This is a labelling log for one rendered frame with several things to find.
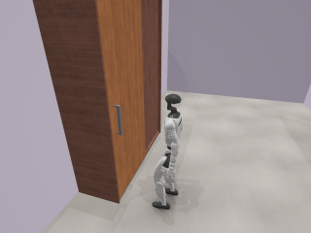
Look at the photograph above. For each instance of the left robot forearm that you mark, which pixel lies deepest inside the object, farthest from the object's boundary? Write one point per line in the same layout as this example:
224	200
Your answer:
173	156

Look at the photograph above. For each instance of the handle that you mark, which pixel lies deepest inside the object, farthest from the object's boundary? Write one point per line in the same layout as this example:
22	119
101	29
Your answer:
119	119

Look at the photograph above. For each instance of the robot right foot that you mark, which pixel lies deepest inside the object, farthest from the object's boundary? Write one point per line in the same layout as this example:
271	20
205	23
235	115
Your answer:
168	191

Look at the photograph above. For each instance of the left robot upper arm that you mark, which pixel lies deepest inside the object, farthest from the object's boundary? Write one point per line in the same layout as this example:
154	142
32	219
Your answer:
171	129

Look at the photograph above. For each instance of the wardrobe door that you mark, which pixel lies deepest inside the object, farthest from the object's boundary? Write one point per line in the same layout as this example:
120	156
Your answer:
149	29
120	26

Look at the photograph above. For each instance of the robot left hand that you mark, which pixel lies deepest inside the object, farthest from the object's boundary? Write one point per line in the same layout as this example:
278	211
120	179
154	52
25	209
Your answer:
170	173

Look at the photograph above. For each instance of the robot left thigh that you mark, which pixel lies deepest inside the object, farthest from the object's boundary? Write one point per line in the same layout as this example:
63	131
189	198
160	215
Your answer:
160	169

